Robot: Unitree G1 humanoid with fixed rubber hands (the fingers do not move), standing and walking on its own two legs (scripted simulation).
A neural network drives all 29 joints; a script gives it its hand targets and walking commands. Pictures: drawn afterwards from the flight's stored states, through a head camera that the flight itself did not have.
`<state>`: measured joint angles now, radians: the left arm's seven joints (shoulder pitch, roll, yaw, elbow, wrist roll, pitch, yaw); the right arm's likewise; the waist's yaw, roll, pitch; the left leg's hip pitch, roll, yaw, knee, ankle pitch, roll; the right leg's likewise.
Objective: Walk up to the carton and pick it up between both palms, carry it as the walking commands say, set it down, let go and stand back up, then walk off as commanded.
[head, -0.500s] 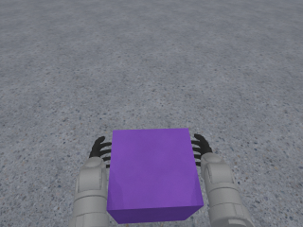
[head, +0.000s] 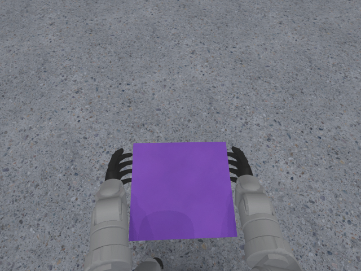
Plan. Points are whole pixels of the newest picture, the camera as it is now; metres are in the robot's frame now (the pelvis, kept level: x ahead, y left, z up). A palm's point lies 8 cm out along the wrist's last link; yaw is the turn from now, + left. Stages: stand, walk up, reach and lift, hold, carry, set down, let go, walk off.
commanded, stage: set down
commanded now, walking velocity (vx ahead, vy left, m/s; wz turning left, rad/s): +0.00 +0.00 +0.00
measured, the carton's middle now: (179, 194) +0.31 +0.05 -0.12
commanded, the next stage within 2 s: none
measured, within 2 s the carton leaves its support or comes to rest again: neither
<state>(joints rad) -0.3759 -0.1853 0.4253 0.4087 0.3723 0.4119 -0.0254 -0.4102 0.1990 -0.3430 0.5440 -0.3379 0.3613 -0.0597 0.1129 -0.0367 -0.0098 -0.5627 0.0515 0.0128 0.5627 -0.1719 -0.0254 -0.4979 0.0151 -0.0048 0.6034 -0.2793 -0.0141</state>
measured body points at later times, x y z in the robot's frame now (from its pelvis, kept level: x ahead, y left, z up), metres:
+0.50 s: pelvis -0.04 +0.02 -0.07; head +0.14 +0.05 +0.34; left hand +0.34 +0.22 -0.13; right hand +0.37 -0.09 -0.13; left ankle +0.06 +0.14 -0.73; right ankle +0.01 -0.11 -0.73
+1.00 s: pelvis -0.04 +0.01 -0.14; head +0.19 +0.04 +0.24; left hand +0.37 +0.22 -0.22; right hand +0.41 -0.08 -0.22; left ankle +0.06 +0.14 -0.73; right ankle +0.01 -0.11 -0.73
